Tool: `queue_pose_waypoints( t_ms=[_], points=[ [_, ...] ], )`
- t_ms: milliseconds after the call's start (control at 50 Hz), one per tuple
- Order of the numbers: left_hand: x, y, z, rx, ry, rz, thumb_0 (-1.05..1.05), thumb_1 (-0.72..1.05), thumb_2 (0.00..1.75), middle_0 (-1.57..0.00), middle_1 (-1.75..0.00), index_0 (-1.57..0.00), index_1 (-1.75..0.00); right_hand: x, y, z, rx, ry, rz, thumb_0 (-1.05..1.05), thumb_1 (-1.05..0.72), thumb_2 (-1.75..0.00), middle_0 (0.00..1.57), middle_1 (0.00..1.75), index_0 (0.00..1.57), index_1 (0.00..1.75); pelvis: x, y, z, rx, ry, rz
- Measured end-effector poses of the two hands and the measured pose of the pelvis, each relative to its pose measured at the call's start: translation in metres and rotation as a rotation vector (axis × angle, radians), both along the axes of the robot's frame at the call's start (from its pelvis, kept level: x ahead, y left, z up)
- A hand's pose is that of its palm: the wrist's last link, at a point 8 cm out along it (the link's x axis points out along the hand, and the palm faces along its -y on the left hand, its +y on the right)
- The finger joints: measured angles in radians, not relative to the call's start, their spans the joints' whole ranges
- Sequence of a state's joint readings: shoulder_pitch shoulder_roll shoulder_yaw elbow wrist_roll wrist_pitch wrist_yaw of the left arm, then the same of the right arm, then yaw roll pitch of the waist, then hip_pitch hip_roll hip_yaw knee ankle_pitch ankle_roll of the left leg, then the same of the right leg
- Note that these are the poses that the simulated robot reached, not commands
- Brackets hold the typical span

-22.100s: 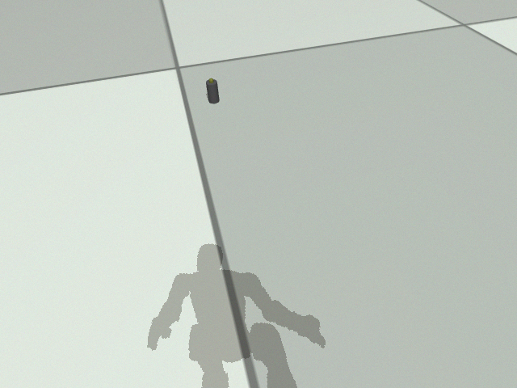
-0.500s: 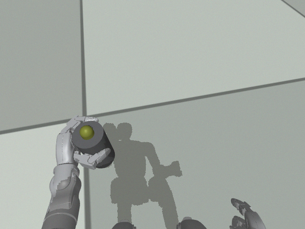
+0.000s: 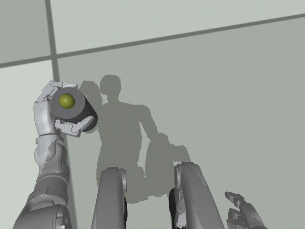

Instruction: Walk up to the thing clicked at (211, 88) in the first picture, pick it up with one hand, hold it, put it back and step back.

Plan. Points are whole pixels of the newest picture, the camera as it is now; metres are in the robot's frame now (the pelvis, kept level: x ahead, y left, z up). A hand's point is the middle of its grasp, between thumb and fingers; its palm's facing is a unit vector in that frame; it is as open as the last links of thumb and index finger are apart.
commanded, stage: crouch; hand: left
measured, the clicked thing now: (76, 110) +0.42 +0.20 -0.04
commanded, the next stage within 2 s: lower in 1.18 s
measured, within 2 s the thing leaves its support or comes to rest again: neither
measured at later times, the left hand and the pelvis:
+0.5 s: hand (87, 122) +0.44 +0.21 -0.21, palm faces +0.14 -0.99 -0.02, open 10.5 cm; pelvis -0.04 +0.00 -0.16, yaw -3 degrees
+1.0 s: hand (92, 126) +0.46 +0.22 -0.29, palm faces +0.13 -0.99 -0.02, open 10.5 cm; pelvis -0.04 +0.01 -0.21, yaw -6 degrees
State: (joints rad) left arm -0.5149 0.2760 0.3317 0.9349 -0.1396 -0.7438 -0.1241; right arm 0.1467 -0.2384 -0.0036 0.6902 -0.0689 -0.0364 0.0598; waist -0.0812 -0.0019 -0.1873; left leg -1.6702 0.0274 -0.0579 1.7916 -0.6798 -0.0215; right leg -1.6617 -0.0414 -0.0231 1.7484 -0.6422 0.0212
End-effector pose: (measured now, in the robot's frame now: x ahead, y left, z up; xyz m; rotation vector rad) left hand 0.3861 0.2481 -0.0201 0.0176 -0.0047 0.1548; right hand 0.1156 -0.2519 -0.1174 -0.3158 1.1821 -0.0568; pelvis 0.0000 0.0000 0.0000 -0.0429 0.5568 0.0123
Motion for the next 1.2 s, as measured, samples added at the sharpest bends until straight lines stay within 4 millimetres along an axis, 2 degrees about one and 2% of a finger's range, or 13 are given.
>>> queue_pose_waypoints(
  t_ms=[140, 300, 480, 640, 800, 1200],
  points=[
    [0.018, 0.000, -0.060, 0.001, 0.021, -0.013, -0.03, -0.45, 1.09, -0.64, -1.01, -0.70, -1.03, -0.016, -0.002, -0.053, -0.007, 0.036, 0.024, 0.01, -0.91, -0.91, 0.20, 0.30, 0.20, 0.30, -0.015, -0.002, -0.052, -0.007, 0.033, -0.005],
    [0.018, 0.008, -0.134, -0.015, 0.035, 0.014, -0.03, -0.46, 1.11, -0.64, -1.02, -0.69, -1.04, -0.047, -0.015, -0.104, -0.054, 0.113, 0.036, 0.01, -0.92, -0.91, 0.20, 0.30, 0.20, 0.30, -0.029, -0.001, -0.111, -0.020, 0.025, -0.013],
    [0.028, 0.016, -0.182, 0.007, 0.019, -0.006, -0.03, -0.46, 1.11, -0.65, -1.01, -0.70, -1.03, -0.081, -0.019, -0.141, -0.093, 0.188, 0.028, 0.01, -0.93, -0.91, 0.20, 0.30, 0.20, 0.30, -0.039, 0.003, -0.158, -0.043, -0.016, -0.021],
    [0.038, 0.009, -0.215, -0.027, 0.041, -0.019, -0.03, -0.47, 1.11, -0.65, -1.00, -0.71, -1.02, -0.092, -0.015, -0.158, -0.106, 0.217, 0.044, 0.01, -0.92, -0.91, 0.20, 0.30, 0.20, 0.30, -0.040, 0.006, -0.182, -0.067, -0.039, -0.031],
    [0.040, 0.016, -0.244, -0.013, 0.047, 0.002, -0.03, -0.46, 1.11, -0.64, -1.01, -0.70, -1.03, -0.095, -0.016, -0.167, -0.125, 0.261, 0.073, 0.00, -0.92, -0.90, 0.20, 0.30, 0.20, 0.30, -0.037, 0.006, -0.197, -0.085, -0.054, -0.042],
    [0.045, 0.017, -0.288, -0.018, 0.049, -0.021, -0.03, -0.46, 1.11, -0.65, -1.01, -0.70, -1.03, -0.088, -0.020, -0.171, -0.192, 0.300, 0.157, 0.00, -0.92, -0.90, 0.20, 0.30, 0.20, 0.30, -0.038, 0.011, -0.218, -0.132, -0.109, -0.061]
  ],
)
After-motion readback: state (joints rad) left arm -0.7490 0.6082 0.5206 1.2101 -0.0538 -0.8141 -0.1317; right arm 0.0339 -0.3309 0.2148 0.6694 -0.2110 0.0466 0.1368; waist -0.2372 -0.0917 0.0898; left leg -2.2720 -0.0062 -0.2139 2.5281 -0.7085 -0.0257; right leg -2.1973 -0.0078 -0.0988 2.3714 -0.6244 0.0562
